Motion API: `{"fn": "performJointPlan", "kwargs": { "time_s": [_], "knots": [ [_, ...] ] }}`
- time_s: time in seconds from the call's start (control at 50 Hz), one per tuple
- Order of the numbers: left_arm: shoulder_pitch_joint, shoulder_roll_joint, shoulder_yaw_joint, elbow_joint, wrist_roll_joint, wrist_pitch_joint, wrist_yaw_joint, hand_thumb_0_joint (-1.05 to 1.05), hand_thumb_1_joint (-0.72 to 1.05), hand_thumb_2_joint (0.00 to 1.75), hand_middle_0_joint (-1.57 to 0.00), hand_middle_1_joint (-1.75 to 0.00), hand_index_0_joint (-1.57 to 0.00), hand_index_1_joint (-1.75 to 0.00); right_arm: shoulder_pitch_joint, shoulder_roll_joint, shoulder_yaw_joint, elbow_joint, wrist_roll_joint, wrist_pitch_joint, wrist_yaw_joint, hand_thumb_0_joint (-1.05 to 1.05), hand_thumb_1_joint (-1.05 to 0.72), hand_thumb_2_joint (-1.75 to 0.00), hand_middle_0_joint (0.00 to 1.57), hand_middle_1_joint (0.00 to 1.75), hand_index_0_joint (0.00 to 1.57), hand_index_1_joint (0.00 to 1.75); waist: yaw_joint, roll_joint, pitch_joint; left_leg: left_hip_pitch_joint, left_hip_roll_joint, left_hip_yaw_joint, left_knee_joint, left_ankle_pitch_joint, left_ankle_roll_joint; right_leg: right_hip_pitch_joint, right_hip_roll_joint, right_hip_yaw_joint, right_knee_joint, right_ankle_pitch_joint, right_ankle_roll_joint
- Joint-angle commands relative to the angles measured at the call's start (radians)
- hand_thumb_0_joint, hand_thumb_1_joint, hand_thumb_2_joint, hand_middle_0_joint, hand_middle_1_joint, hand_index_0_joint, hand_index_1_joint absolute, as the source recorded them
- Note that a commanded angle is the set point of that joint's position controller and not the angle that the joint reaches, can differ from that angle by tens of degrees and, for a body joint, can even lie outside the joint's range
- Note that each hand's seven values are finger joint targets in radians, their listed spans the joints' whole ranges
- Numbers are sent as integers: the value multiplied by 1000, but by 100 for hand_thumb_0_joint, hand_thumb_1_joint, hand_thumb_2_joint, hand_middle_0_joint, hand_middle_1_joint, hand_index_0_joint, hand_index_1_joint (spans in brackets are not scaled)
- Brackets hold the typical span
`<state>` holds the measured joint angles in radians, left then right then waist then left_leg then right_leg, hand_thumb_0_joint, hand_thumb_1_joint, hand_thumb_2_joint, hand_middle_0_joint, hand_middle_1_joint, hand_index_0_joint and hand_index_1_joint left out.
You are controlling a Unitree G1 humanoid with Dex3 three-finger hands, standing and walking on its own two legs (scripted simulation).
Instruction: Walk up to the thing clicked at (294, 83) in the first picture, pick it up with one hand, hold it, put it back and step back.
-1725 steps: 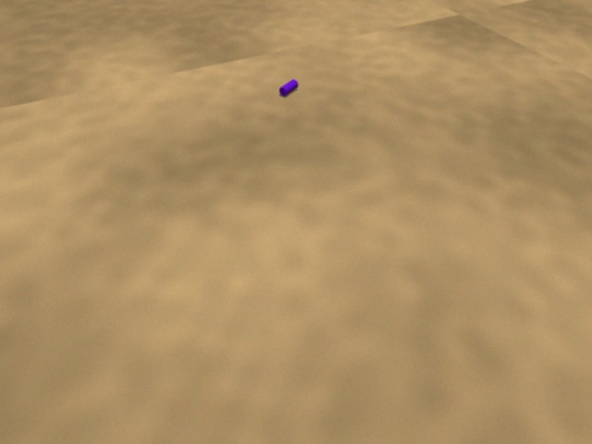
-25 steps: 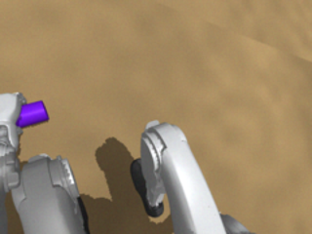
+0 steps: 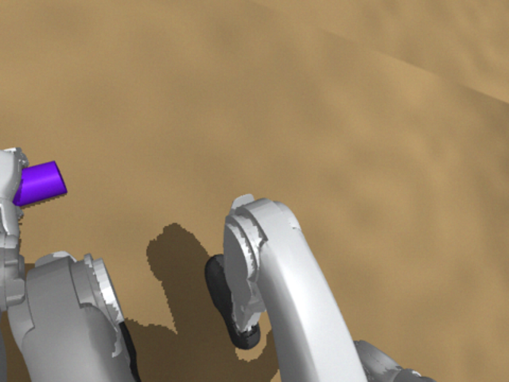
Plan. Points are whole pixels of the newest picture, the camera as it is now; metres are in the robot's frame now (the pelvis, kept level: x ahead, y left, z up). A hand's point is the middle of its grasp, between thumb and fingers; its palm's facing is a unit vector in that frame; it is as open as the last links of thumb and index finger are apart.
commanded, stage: open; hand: left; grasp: from above
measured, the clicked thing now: (16, 189) +0.44 +0.24 -0.27
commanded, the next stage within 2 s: withdraw in 0.74 s
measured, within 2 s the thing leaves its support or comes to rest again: neither
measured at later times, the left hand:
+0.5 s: hand (1, 193) +0.43 +0.25 -0.24, palm faces -0.44 -0.13 -0.89, open 11.9 cm
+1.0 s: hand (1, 190) +0.43 +0.25 -0.24, palm faces -0.41 -0.14 -0.90, open 13.3 cm
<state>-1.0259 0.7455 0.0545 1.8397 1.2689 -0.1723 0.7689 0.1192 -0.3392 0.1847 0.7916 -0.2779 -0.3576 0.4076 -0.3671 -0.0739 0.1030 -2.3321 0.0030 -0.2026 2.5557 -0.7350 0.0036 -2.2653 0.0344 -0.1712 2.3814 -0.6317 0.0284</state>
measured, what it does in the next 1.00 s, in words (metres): stands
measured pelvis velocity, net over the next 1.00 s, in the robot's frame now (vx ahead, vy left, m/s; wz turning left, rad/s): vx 0.00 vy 0.00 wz -0.01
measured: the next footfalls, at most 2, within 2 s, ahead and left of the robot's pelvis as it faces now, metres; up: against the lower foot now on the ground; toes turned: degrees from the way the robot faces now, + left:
none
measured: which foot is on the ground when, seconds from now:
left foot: down 0.00-1.00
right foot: down 0.00-1.00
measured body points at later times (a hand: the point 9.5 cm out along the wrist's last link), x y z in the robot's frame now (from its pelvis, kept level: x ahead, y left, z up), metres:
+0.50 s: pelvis +0.00 +0.00 +0.00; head +0.26 +0.10 +0.36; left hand +0.45 +0.26 -0.19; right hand +0.04 -0.25 -0.06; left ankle +0.06 +0.12 -0.27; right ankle +0.12 -0.11 -0.27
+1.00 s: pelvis +0.00 +0.00 +0.01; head +0.26 +0.11 +0.36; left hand +0.45 +0.26 -0.18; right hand +0.03 -0.25 -0.06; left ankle +0.06 +0.12 -0.27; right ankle +0.12 -0.11 -0.27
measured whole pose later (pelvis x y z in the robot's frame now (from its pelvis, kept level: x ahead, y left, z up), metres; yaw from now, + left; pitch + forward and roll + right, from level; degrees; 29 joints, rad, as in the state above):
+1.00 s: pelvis +0.00 +0.00 +0.01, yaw -1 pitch +28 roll -13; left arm -1.01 0.76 0.06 1.77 1.25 -0.17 0.74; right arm 0.14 -0.34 0.20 0.78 -0.26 -0.35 0.39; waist -0.37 -0.08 0.11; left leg -2.32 0.00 -0.21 2.54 -0.74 0.00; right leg -2.25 0.04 -0.18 2.36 -0.63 0.03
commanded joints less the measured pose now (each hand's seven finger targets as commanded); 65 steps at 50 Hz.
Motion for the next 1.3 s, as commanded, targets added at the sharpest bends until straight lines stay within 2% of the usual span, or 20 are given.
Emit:
{"fn": "performJointPlan", "kwargs": {
  "time_s": [0.0, 0.1, 0.14, 0.18, 0.26, 0.34, 0.38, 0.46, 0.64, 0.68, 0.78, 0.88, 0.96, 1.02, 1.04, 1.08, 1.1, 1.14, 1.18, 1.28],
  "knots": [
    [-258, 110, -10, -106, -17, -1, 48, 0, 8, 54, -60, -52, -60, -52, 194, -308, -88, 9, 10, -4, 1, 0, -89, -90, 20, 30, 20, 30, -61, 387, -603, 409, 10, 78, -279, 173, 6, 375, 55, -79, -222, 201, -52],
    [-260, 110, -13, -103, -27, 9, 45, 0, -2, 62, -50, -61, -51, -61, 191, -308, -80, 6, 9, -9, 3, 0, -89, -90, 20, 30, 20, 30, -68, 390, -593, 410, 9, 73, -276, 185, 6, 368, 50, -83, -218, 216, -50],
    [-232, 134, 10, -102, -30, 15, 48, 0, -8, 66, -46, -64, -46, -64, 198, -316, -85, 11, 15, -1, 0, 0, -89, -90, 20, 30, 20, 30, -46, 413, -621, 435, 12, 69, -296, 207, 0, 389, 53, -83, -214, 233, -54],
    [-243, 113, -7, -92, -25, 15, 39, 0, -9, 67, -43, -69, -44, -69, 195, -306, -77, 1, 8, -3, 5, 0, -89, -90, 20, 30, 20, 30, -67, 406, -600, 424, 11, 72, -282, 197, 3, 382, 51, -86, -207, 233, -51],
    [-225, 133, 13, -115, -35, 18, 38, 0, -16, 73, -37, -74, -38, -74, 194, -311, -82, 9, 18, 0, 0, 0, -89, -90, 20, 30, 20, 30, -38, 452, -626, 460, 13, 63, -307, 221, -7, 376, 49, -90, -195, 246, -55],
    [-251, 115, -13, -102, -41, 13, 23, 0, -21, 77, -32, -81, -33, -80, 203, -309, -76, 0, 15, 1, 1, 0, -89, -90, 20, 30, 20, 30, -73, 398, -583, 398, 10, 75, -287, 168, 8, 381, 52, -82, -219, 207, -53],
    [-246, 131, -1, -136, -51, 7, 21, 0, -24, 82, -31, -82, -31, -82, 206, -312, -80, 7, 20, -1, -2, 0, -89, -90, 20, 30, 20, 30, -46, 402, -616, 420, 11, 74, -284, 199, 6, 390, 51, -80, -219, 228, -52],
    [-253, 105, -25, -118, -43, -5, 16, 0, -25, 83, -27, -89, -29, -88, 208, -306, -67, -6, 13, -6, 1, 0, -89, -90, 20, 30, 20, 30, -74, 386, -606, 421, 11, 67, -279, 202, 6, 395, 53, -89, -212, 237, -50],
    [-222, 127, -13, -105, -36, -2, 29, 0, -30, 89, -21, -98, -22, -96, 207, -311, -62, -6, 10, -2, -5, 0, -89, -90, 20, 30, 20, 30, -63, 396, -604, 413, 11, 80, -287, 194, 5, 420, 60, -81, -232, 227, -52],
    [-208, 132, 0, -113, -39, 4, 31, 0, -30, 94, -20, -100, -21, -99, 205, -311, -66, -1, 15, 2, -7, 0, -89, -90, 20, 30, 20, 30, -44, 416, -618, 427, 11, 75, -296, 207, 2, 407, 60, -84, -223, 231, -55],
    [-256, 102, -31, -102, -50, 4, 21, 0, -36, 100, -16, -105, -17, -104, 193, -307, -61, -13, 10, 2, -8, 0, -89, -90, 20, 30, 20, 30, -84, 365, -571, 394, 11, 73, -277, 161, 10, 381, 57, -81, -231, 200, -50],
    [-240, 137, -25, -121, -41, -6, 10, 0, -49, 97, -9, -100, -10, -99, 200, -311, -60, -18, 17, -1, -15, 0, -90, -90, 20, 30, 20, 30, -64, 381, -574, 414, 11, 66, -298, 151, 4, 382, 52, -81, -229, 182, -53],
    [-279, 199, 38, -267, -20, -3, 26, 0, -51, 99, -8, -100, -9, -99, 207, -305, -87, 0, 26, 13, -17, 0, -90, -90, 20, 30, 20, 30, -4, 549, -750, 553, 15, 65, -326, 242, -18, 400, 50, -80, -194, 260, -65],
    [-232, 131, 32, -258, -21, 29, 16, 0, -53, 100, -8, -99, -7, -100, 198, -293, -119, 1, 31, 28, -2, 0, -90, -90, 20, 30, 20, 30, -15, 553, -721, 531, 12, 85, -319, 247, -17, 352, 46, -78, -189, 273, -64],
    [-229, 150, 50, -345, -25, 38, 11, 0, -52, 100, -7, -100, -7, -100, 203, -298, -136, 1, 35, 41, -3, 0, -90, -90, 20, 30, 20, 30, 15, 574, -772, 531, 7, 105, -324, 269, -11, 380, 52, -64, -211, 288, -65],
    [-211, 104, 41, -471, -55, 64, -14, 0, -53, 100, -7, -100, -7, -100, 205, -275, -160, 0, 57, 64, 0, 0, -90, -90, 20, 30, 20, 30, 61, 609, -867, 590, 4, 121, -359, 292, -12, 396, 44, -48, -228, 297, -72],
    [-194, 94, 39, -484, -74, 82, -23, 0, -54, 101, -7, -99, -6, -100, 195, -269, -174, 6, 72, 72, -1, 0, -90, -90, 20, 30, 20, 30, 67, 598, -867, 603, 7, 116, -369, 281, -13, 359, 35, -50, -226, 289, -73],
    [-179, 7, -18, -519, -102, 122, -71, 0, -55, 102, -7, -99, -6, -101, 184, -263, -202, 9, 103, 98, -5, 0, -90, -91, 20, 30, 20, 30, 80, 569, -865, 580, 7, 121, -405, 226, -5, 325, 38, -33, -251, 244, -77],
    [-167, -21, -33, -592, -121, 160, -120, 0, -56, 102, -8, -99, -6, -101, 201, -256, -233, 10, 139, 138, -22, 0, -90, -91, 20, 30, 20, 30, 114, 542, -940, 600, 4, 132, -439, 244, 0, 351, 35, -13, -279, 258, -80],
    [-167, -164, -126, -653, -179, 228, -275, 0, -54, 103, -9, -98, -7, -100, 240, -219, -284, 16, 185, 224, -79, 0, -91, -91, 20, 30, 20, 30, 98, 362, -878, 558, -10, 139, -516, 185, 17, 380, 31, 28, -370, 200, -81]
  ]
}}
